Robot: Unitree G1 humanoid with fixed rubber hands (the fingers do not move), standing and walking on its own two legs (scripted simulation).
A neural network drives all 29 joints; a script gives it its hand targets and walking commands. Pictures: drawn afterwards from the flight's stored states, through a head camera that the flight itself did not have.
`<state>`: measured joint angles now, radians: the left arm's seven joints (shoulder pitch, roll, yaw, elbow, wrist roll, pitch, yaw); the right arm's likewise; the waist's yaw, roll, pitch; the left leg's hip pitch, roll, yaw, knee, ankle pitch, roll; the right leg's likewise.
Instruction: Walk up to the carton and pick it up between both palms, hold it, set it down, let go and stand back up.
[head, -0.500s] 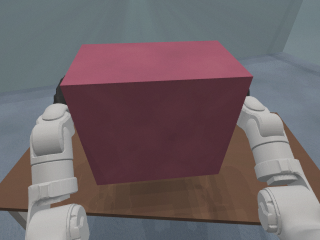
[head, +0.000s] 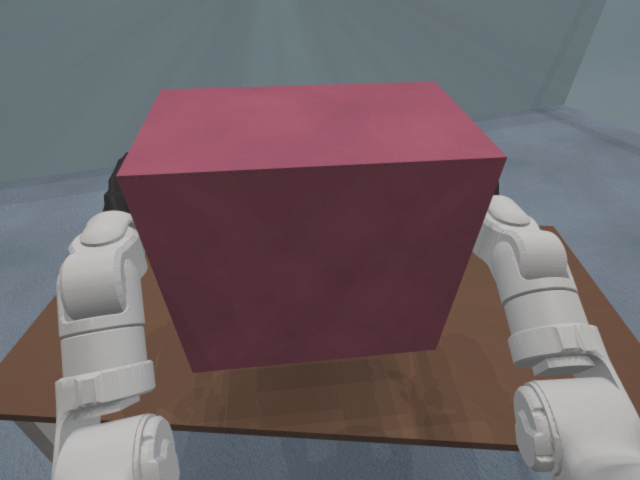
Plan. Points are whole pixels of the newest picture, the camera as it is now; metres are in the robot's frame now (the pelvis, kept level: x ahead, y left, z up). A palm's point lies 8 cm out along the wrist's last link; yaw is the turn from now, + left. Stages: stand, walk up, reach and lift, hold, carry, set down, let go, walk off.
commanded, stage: hold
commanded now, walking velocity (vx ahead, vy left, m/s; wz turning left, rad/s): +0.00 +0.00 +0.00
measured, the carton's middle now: (310, 231) +0.36 +0.00 +0.20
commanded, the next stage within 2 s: none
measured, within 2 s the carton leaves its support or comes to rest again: neither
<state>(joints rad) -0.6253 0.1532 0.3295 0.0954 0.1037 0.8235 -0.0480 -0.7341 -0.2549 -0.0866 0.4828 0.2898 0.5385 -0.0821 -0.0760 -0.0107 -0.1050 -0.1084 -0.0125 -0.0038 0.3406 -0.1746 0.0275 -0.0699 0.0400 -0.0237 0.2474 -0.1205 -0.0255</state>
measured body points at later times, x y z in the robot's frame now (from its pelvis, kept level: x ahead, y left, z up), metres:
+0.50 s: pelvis +0.00 +0.00 +0.00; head -0.06 +0.01 +0.45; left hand +0.37 +0.20 +0.24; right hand +0.37 -0.21 +0.23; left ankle +0.01 +0.10 -0.75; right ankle +0.01 -0.10 -0.75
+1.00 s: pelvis +0.00 +0.00 +0.00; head -0.06 +0.02 +0.45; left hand +0.37 +0.20 +0.23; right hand +0.38 -0.21 +0.23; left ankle +0.01 +0.10 -0.75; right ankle +0.01 -0.10 -0.75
